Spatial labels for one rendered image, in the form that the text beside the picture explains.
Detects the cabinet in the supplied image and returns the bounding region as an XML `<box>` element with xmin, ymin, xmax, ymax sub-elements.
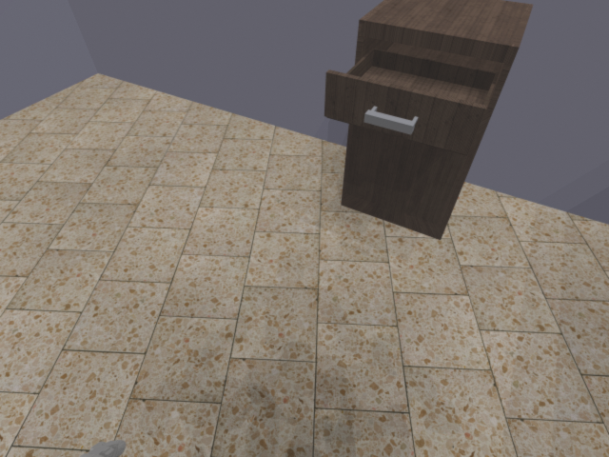
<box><xmin>341</xmin><ymin>0</ymin><xmax>533</xmax><ymax>240</ymax></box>

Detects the drawer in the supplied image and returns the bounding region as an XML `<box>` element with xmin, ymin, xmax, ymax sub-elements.
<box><xmin>324</xmin><ymin>48</ymin><xmax>499</xmax><ymax>156</ymax></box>

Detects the handle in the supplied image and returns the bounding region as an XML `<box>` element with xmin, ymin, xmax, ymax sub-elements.
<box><xmin>364</xmin><ymin>106</ymin><xmax>419</xmax><ymax>135</ymax></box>

